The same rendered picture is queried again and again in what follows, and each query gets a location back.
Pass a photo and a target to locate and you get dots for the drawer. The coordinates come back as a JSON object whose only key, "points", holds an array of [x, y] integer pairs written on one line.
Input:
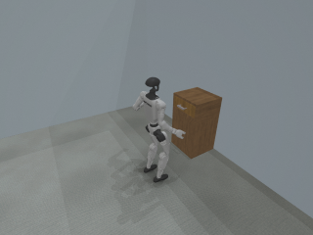
{"points": [[191, 110]]}

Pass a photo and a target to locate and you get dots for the humanoid robot head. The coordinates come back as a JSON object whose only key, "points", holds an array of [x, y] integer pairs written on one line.
{"points": [[152, 82]]}

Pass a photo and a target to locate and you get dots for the robot right foot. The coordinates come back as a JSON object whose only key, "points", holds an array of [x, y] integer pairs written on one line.
{"points": [[163, 176]]}

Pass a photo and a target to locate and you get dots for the left robot upper arm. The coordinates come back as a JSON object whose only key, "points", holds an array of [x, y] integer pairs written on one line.
{"points": [[139, 101]]}

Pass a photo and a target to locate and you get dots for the right robot upper arm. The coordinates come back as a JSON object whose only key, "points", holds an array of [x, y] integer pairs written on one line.
{"points": [[161, 106]]}

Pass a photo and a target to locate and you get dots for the cabinet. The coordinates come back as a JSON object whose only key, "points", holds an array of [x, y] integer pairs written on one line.
{"points": [[201, 129]]}

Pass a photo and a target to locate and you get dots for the handle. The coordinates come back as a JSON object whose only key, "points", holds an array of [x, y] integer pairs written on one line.
{"points": [[179, 106]]}

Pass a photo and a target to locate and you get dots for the right robot hand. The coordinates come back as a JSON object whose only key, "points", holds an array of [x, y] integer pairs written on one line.
{"points": [[179, 133]]}

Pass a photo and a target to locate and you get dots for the robot right forearm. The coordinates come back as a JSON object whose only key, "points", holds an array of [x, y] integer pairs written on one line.
{"points": [[168, 128]]}

